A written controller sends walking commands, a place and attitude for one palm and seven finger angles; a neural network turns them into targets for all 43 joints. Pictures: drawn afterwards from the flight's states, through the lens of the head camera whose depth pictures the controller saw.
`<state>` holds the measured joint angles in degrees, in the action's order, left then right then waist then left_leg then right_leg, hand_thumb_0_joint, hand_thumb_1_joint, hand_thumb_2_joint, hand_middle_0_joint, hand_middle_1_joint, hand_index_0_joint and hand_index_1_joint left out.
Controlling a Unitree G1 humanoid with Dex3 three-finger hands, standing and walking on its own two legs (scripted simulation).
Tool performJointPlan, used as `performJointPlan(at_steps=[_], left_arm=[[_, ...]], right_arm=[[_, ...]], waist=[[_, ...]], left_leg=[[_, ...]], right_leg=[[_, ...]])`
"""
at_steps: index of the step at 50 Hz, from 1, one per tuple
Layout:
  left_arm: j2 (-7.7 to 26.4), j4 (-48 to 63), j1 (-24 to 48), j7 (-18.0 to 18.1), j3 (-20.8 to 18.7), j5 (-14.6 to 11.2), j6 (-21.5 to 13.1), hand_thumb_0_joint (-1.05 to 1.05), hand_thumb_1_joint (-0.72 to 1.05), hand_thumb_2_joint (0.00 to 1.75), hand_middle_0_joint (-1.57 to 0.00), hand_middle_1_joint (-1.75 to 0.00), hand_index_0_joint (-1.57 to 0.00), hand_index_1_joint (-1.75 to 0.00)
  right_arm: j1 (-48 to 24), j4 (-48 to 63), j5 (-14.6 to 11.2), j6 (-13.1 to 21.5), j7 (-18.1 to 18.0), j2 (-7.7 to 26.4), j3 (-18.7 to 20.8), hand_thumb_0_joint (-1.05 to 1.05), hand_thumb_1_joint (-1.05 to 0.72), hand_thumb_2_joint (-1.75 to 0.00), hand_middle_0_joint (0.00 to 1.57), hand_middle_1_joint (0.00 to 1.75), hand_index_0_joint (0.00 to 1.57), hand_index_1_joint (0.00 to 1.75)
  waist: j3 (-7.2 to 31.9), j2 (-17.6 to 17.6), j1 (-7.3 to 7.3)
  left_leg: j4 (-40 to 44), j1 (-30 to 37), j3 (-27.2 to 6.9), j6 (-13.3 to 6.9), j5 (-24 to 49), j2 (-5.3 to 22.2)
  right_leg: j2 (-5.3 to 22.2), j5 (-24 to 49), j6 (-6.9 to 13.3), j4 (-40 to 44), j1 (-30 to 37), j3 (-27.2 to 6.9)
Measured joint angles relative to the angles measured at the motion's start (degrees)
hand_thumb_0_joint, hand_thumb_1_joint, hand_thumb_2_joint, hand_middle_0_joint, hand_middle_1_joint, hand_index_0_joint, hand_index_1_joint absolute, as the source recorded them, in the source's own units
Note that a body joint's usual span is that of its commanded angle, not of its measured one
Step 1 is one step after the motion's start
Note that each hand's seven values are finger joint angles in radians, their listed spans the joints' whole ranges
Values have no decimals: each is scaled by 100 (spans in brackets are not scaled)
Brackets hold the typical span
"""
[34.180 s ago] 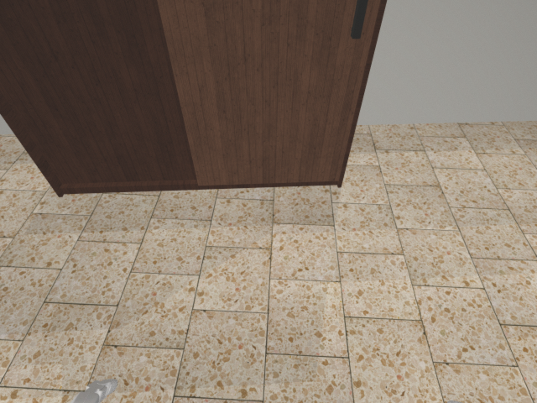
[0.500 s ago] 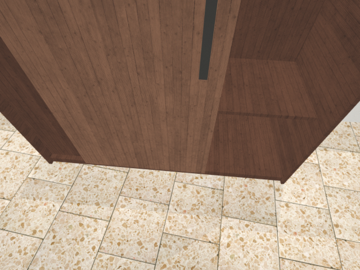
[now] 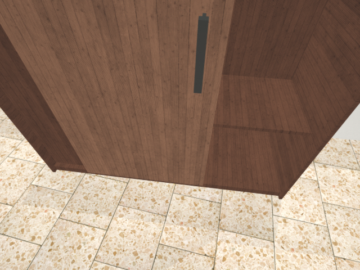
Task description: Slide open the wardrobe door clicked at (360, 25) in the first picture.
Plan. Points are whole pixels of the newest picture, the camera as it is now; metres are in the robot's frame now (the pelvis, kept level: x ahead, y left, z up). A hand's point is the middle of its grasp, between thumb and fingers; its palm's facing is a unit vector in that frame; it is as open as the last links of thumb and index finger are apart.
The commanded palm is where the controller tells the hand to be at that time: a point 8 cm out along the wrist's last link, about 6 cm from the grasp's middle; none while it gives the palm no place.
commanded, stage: let the arm hang, fingers relaxed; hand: right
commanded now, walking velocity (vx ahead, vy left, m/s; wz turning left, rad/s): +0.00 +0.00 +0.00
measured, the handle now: (200, 55) +0.69 -0.02 +0.13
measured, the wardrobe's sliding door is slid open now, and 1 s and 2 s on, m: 0.47 0.47 0.47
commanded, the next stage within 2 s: look to check the result in 0.18 s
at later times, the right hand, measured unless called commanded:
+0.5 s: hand out of the picture -0.01 -0.17 -0.18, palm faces +0.01 +0.99 -0.16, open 7.4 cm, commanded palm none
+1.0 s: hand out of the picture +0.00 -0.18 -0.18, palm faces +0.00 +0.98 -0.17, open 7.4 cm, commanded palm none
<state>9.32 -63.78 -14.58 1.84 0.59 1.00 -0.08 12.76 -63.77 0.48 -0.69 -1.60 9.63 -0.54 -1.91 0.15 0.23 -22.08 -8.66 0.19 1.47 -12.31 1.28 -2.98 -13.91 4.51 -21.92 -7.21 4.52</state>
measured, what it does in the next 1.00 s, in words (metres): stands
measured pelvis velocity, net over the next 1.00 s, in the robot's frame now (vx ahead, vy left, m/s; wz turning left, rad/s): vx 0.00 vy -0.01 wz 0.01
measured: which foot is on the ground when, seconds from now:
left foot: down 0.00-1.00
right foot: down 0.00-1.00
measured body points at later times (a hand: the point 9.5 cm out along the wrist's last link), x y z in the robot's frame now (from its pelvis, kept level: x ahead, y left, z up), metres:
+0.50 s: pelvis +0.00 -0.01 +0.00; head +0.02 -0.02 +0.45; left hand -0.02 +0.20 -0.16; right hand -0.01 -0.23 -0.17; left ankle +0.00 +0.14 -0.74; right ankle -0.02 -0.06 -0.74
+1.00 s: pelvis +0.00 -0.01 +0.00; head +0.02 -0.02 +0.45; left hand -0.01 +0.21 -0.16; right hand +0.00 -0.23 -0.17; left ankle +0.00 +0.14 -0.74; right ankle -0.02 -0.06 -0.74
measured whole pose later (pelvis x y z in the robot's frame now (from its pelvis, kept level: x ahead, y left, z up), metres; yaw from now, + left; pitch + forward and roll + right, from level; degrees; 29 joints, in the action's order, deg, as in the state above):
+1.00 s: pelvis +0.00 -0.01 +0.00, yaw +1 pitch -1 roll +0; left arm 8.3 -65.5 -15.5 2.3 0.2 0.7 -0.7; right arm 14.0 -65.5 0.6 -0.5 -2.1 8.3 -0.3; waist -3.4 0.4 0.4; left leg -23.3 -9.5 -0.8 2.5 -12.7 2.3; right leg -4.0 -14.0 5.6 -22.0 -7.3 5.5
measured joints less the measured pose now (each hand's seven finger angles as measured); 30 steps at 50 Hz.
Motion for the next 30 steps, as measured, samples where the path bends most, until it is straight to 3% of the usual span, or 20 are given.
performJointPlan(at_steps=[30], left_arm=[[-169, -148, -140, 61, -32, -27, -61, 0, 90, 89, -20, -30, -20, -30]], right_arm=[[207, -225, 19, 0, -61, -198, 11, 1, -91, -90, 20, 29, 20, 30]], waist=[[-103, 33, 0]], left_leg=[[-145, -95, -103, 123, -43, 123]], right_leg=[[-126, -10, 134, -25, -22, 98]])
